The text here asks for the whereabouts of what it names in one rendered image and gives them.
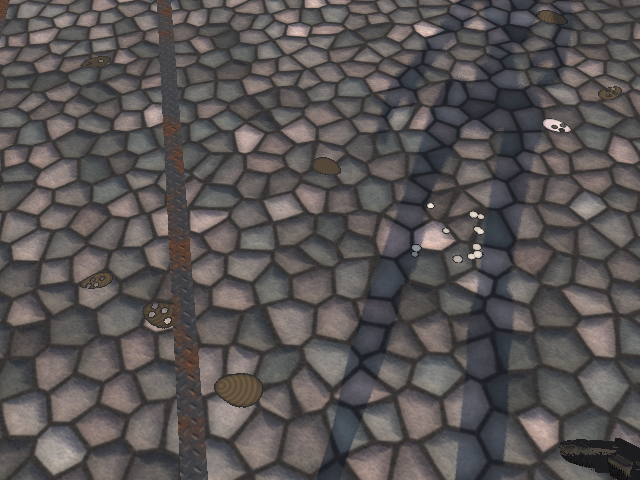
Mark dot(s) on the right robot hand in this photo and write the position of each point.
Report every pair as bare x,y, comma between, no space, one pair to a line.
619,458

